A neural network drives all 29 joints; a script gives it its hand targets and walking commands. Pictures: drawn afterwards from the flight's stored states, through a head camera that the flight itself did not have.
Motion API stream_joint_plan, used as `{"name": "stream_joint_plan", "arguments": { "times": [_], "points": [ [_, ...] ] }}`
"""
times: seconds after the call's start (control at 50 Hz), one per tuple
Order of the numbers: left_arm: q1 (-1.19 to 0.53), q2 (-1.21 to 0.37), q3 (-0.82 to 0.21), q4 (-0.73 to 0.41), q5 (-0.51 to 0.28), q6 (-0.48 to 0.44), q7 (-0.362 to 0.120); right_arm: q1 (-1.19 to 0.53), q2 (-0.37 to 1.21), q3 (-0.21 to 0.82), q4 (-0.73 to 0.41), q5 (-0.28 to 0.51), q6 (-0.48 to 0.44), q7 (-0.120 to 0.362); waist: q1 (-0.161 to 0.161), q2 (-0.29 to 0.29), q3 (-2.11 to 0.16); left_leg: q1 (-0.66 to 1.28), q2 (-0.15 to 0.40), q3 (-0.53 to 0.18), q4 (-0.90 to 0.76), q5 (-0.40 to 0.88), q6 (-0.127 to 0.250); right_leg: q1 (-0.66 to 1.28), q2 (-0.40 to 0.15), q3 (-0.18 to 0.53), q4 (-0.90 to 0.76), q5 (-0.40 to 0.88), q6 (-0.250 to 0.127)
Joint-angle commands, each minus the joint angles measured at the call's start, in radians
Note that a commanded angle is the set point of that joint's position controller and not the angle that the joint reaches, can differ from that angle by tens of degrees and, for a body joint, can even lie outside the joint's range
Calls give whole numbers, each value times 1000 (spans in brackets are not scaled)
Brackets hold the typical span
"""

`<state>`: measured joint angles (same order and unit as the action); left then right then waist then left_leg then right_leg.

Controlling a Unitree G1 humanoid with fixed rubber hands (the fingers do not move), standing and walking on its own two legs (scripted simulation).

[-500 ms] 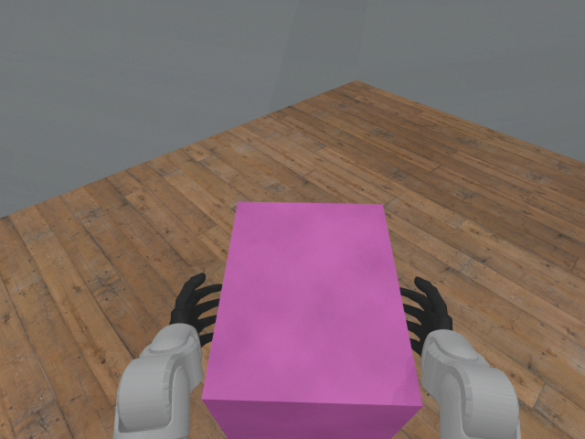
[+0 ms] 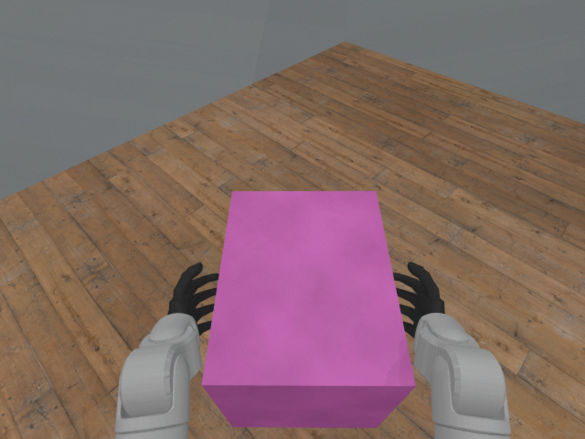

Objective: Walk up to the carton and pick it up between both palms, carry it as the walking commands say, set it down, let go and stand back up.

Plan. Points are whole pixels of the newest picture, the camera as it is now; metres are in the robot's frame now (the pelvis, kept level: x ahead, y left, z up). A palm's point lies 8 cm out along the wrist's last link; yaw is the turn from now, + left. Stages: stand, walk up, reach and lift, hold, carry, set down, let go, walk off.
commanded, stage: carry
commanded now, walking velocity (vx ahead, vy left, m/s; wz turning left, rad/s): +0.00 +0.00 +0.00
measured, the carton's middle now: (304, 309) +0.31 -0.01 -0.01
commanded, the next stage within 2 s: none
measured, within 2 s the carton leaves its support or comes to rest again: neither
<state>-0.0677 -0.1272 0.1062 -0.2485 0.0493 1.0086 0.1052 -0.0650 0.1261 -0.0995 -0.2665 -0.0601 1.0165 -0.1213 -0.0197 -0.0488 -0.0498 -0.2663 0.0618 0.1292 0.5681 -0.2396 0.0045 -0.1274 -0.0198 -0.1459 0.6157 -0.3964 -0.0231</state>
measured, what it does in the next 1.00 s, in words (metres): walks ahead: left foot, then right foot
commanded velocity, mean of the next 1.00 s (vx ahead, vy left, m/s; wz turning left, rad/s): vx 0.00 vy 0.00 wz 0.00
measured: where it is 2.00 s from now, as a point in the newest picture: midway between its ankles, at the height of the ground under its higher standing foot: outside the picture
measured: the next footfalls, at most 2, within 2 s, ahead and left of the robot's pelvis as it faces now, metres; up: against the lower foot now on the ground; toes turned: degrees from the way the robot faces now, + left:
left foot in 0.66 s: +0.08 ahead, +0.10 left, +0.00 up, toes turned +12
right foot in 0.84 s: +0.29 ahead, -0.11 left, +0.00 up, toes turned +14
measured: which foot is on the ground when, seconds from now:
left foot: down 0.00-0.56, up 0.58-0.64, down 0.66-0.88, up 0.90-1.00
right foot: down 0.00-0.66, up 0.68-0.82, down 0.84-1.00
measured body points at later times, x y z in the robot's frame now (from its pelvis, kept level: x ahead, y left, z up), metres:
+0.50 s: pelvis +0.05 +0.00 +0.00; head +0.07 -0.01 +0.45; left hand +0.31 +0.15 +0.01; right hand +0.31 -0.16 +0.01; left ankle +0.00 +0.14 -0.70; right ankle -0.11 -0.05 -0.69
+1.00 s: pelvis +0.17 -0.04 -0.03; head +0.24 -0.05 +0.41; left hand +0.46 +0.12 -0.04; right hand +0.47 -0.19 -0.04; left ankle +0.08 +0.08 -0.71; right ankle +0.25 -0.12 -0.74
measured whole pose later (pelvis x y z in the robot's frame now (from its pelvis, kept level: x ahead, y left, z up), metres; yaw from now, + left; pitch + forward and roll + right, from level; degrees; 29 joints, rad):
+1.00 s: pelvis +0.17 -0.04 -0.03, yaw +2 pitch -2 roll -1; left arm -0.12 -0.13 0.15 -0.04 0.11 0.73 0.08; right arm -0.19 0.08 -0.08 -0.01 -0.10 0.77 -0.08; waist -0.04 0.05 0.21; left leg -0.25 0.01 -0.05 0.97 -0.57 0.02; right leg -0.44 0.05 -0.09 0.76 -0.28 -0.07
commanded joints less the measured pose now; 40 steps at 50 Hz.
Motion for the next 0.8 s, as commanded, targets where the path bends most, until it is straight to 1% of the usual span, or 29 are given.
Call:
{"name": "stream_joint_plan", "arguments": {
  "times": [0.0, 0.02, 0.06, 0.08, 0.1, 0.14, 0.16, 0.18, 0.24, 0.28, 0.3, 0.32, 0.34, 0.36, 0.4, 0.46, 0.48, 0.52, 0.54, 0.56, 0.58, 0.6, 0.62, 0.64, 0.66, 0.72, 0.74, 0.76, 0.78],
  "points": [
    [-471, -820, -665, -319, -262, -35, -135, -453, 841, 647, -248, 303, -33, 151, 25, 24, -345, 125, -4, 33, -31, 469, 13, 132, -150, 108, 2, 1184, 64],
    [-470, -726, -554, -149, -195, -46, -136, -456, 759, 552, -72, 247, -47, 158, 25, 51, -375, 200, 22, 19, 11, 635, 35, 66, -134, 111, 28, 1130, 75],
    [-419, -663, -506, -75, -147, -70, -138, -427, 698, 510, -6, 212, -73, 161, 26, 76, -387, 256, 59, -4, 96, 819, 62, 8, -110, 97, -9, 1036, 98],
    [-430, -712, -576, -198, -179, -62, -131, -461, 749, 593, -145, 267, -64, 164, 31, 101, -379, 257, 59, 4, 110, 810, 70, 4, -103, 96, -50, 992, 95],
    [-427, -675, -544, -143, -165, -56, -133, -450, 718, 563, -91, 241, -60, 158, 37, 30, -368, 186, 47, 14, 138, 688, 58, 62, -113, 102, -88, 1059, 90],
    [-479, -719, -563, -152, -192, -66, -150, -513, 739, 572, -145, 233, -72, 154, 40, -120, -318, -35, -36, 82, 165, 152, 17, 219, -176, 128, -60, 1539, 88],
    [-520, -714, -550, -144, -185, -77, -154, -530, 748, 552, -102, 229, -78, 159, 41, -141, -283, -106, -78, 99, 109, -75, 15, 262, -193, 150, -53, 1629, 67],
    [-516, -807, -623, -226, -237, -63, -157, -544, 813, 622, -225, 273, -72, 159, 42, -126, -279, -130, -80, 100, 76, -64, 16, 289, -199, 146, -35, 1666, 64],
    [-518, -838, -640, -244, -244, -44, -163, -586, 853, 650, -244, 282, -56, 163, 24, -62, -240, 14, -41, 72, -10, 233, 39, 151, -166, 141, -18, 1420, 94],
    [-535, -677, -505, -61, -148, -100, -168, -498, 720, 478, 65, 163, -102, 172, 15, -20, -287, 181, 6, 40, 81, 489, 70, 24, -147, 136, 19, 1369, 132],
    [-533, -761, -613, -236, -220, -82, -167, -479, 804, 572, -124, 235, -92, 169, 10, 48, -329, 263, 46, -9, 119, 712, 105, -21, -147, 140, 53, 1274, 129],
    [-495, -679, -546, -90, -174, -91, -167, -389, 738, 483, 85, 165, -98, 163, 11, 46, -375, 333, 66, -7, 189, 886, 117, -35, -129, 122, 62, 1299, 140],
    [-534, -738, -621, -217, -232, -104, -172, -415, 796, 546, -58, 202, -114, 160, 15, 30, -373, 358, 35, 29, 249, 870, 113, -68, -103, 91, 88, 1444, 172],
    [-543, -724, -592, -143, -217, -116, -185, -462, 780, 528, -18, 187, -134, 166, 14, 23, -357, 349, 12, 53, 249, 844, 98, -70, -73, 58, 116, 1437, 172],
    [-582, -861, -707, -259, -282, -109, -196, -488, 890, 612, -156, 235, -124, 179, 24, 90, -364, 293, 8, 61, 184, 889, 90, -3, -64, 39, 61, 1180, 96],
    [-539, -753, -540, 99, -137, -189, -223, -580, 733, 489, 104, 117, -216, 214, 34, 132, -313, 301, 31, 36, 130, 902, 112, -44, -21, 22, -74, 727, 76],
    [-587, -786, -584, -15, -171, -231, -229, -626, 765, 541, 6, 142, -248, 226, 43, 114, -291, 354, 22, 69, 174, 911, 104, -81, -4, 1, -155, 742, 84],
    [-588, -766, -562, 91, -157, -292, -249, -655, 749, 560, 79, 135, -308, 253, 59, -63, -234, 183, -81, 169, 184, 376, 63, 95, -32, 26, -175, 1278, 129],
    [-626, -788, -589, 73, -162, -312, -256, -657, 782, 582, 96, 142, -320, 261, 58, -135, -174, -18, -153, 218, 154, -57, 40, 238, -80, 77, -112, 1604, 137],
    [-650, -768, -576, 112, -161, -330, -260, -645, 746, 557, 125, 126, -347, 263, 57, -171, -162, -158, -199, 253, 65, -238, 17, 404, -89, 91, 39, 1965, 141],
    [-623, -801, -605, 80, -182, -349, -268, -632, 779, 607, 46, 158, -365, 267, 40, -175, -184, -135, -210, 268, -96, -187, 17, 455, -77, 68, 137, 2064, 151],
    [-733, -798, -640, 21, -190, -359, -267, -586, 799, 578, 125, 139, -365, 274, -13, -44, -209, 56, -181, 261, -254, 35, 10, 309, -66, 48, 312, 1920, 168],
    [-676, -815, -647, 75, -177, -354, -263, -529, 804, 569, 160, 118, -370, 274, -73, 228, -295, 540, 13, 13, -278, 854, 102, -176, 4, 24, 649, 912, 150],
    [-601, -821, -675, 60, -192, -348, -269, -422, 807, 563, 194, 113, -370, 268, -71, 516, -320, 1030, 270, -304, 8, 1754, 267, -801, 130, 93, 809, -386, 168],
    [-525, -794, -686, 45, -186, -343, -269, -440, 789, 596, 118, 125, -376, 269, -42, 427, -392, 987, 360, -389, 8, 1705, 326, -778, 45, 206, 941, -390, 109],
    [-401, -803, -614, 157, -118, -296, -268, -477, 841, 628, 61, 168, -320, 268, -16, -27, -240, 652, 280, -297, -51, 933, 261, -732, -13, 223, 563, -340, 11],
    [-330, -742, -525, 346, -58, -308, -280, -485, 759, 564, 209, 93, -325, 273, 12, -51, -201, 503, 257, -208, -66, 748, 201, -609, -45, 193, 347, -266, -6],
    [-310, -646, -444, 419, -26, -329, -278, -503, 640, 501, 262, 70, -355, 262, 11, 30, -262, 375, 202, -87, -60, 721, 159, -363, -1, 77, 141, -47, 0],
    [-331, -823, -633, 68, -181, -304, -270, -565, 808, 739, -89, 244, -325, 256, 33, 69, -320, 313, 195, -32, 32, 637, 131, -169, -16, 115, -28, 206, -4]
  ]
}}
